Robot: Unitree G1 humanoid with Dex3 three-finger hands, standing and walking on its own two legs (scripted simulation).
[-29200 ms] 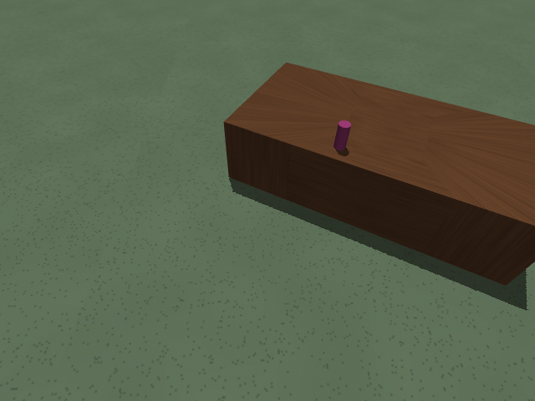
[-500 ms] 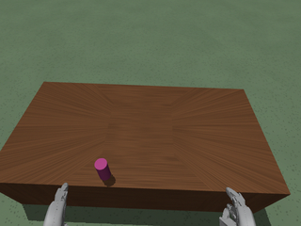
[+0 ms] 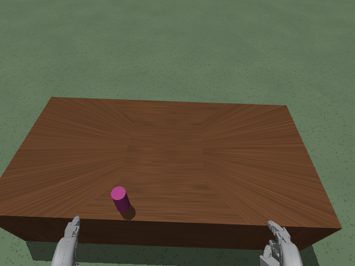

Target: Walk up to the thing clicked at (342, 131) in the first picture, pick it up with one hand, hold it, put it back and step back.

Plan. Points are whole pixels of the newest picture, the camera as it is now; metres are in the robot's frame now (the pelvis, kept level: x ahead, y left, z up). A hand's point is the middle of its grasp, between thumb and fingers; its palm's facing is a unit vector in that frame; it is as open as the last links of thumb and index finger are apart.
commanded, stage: home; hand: left
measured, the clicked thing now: (121, 199) +0.41 +0.21 -0.30
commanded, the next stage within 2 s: stand in 0.04 s
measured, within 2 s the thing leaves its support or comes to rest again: neither
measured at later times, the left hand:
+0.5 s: hand out of the picture +0.09 +0.26 -0.12, palm faces -0.01 -0.94 -0.35, open 11.6 cm
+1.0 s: hand out of the picture +0.03 +0.27 -0.11, palm faces -0.01 -0.94 -0.35, open 7.4 cm
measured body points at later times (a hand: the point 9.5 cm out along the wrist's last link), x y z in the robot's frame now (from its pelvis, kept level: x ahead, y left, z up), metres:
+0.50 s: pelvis +0.00 +0.01 +0.03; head +0.01 +0.02 +0.48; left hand +0.09 +0.31 -0.09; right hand +0.08 -0.29 -0.09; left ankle +0.02 +0.13 -0.69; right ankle +0.01 -0.14 -0.69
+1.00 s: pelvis -0.02 +0.02 +0.05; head -0.03 +0.02 +0.50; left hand +0.03 +0.31 -0.08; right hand +0.05 -0.27 -0.08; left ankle +0.02 +0.13 -0.69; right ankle +0.01 -0.14 -0.69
